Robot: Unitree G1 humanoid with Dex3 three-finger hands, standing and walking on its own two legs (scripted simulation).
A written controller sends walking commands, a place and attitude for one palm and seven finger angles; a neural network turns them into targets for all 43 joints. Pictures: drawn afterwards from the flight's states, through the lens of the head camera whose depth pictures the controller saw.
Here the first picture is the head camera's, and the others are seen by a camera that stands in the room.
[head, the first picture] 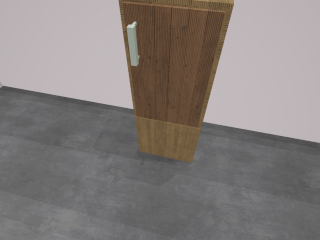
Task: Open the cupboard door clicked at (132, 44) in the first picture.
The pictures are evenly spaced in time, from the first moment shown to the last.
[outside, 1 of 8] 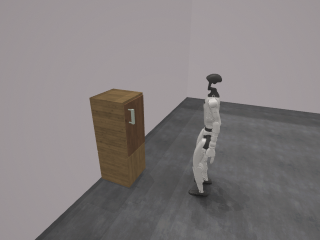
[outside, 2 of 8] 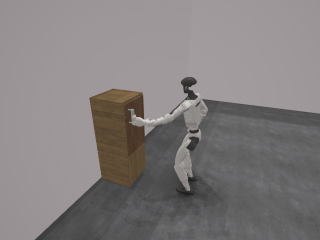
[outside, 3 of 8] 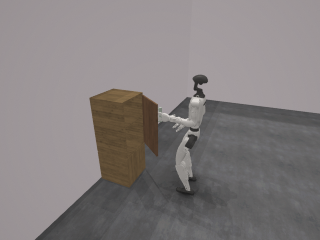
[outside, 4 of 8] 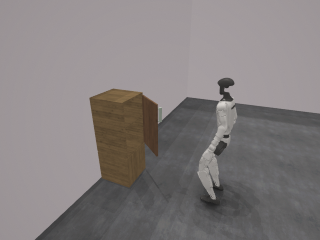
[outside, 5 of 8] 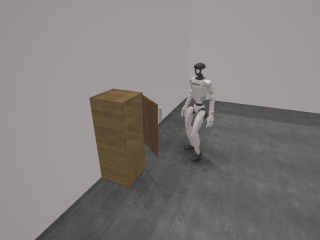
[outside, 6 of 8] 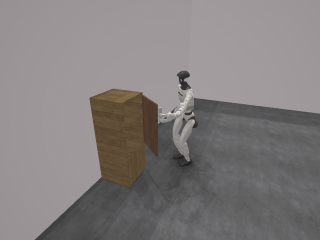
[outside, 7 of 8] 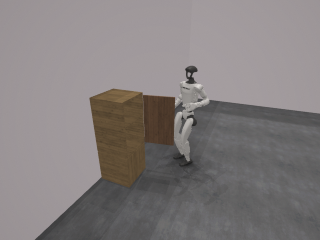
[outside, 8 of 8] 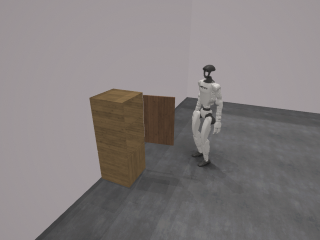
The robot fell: no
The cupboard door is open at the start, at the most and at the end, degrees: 0 100 100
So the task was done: yes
